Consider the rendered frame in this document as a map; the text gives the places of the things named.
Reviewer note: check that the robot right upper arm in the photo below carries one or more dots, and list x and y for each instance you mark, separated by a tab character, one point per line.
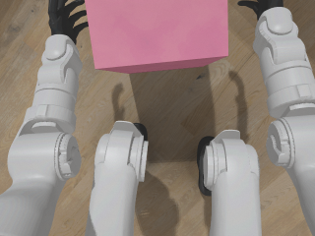
291	144

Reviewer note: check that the robot left hand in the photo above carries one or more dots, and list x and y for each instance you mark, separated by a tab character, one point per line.
61	22

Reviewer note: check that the robot right hand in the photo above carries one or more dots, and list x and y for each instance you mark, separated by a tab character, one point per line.
261	6

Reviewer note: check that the robot left foot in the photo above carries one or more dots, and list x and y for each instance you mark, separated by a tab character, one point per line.
142	129

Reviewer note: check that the left robot forearm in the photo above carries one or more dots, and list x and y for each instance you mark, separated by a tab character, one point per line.
55	94

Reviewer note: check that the right robot forearm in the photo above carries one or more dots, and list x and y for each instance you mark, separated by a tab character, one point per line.
285	67

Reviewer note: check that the robot left upper arm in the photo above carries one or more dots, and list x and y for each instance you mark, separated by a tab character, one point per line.
40	165

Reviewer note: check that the right robot shin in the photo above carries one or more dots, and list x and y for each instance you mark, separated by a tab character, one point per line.
252	153

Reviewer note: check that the carton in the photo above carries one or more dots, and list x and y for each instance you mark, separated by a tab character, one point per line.
140	36

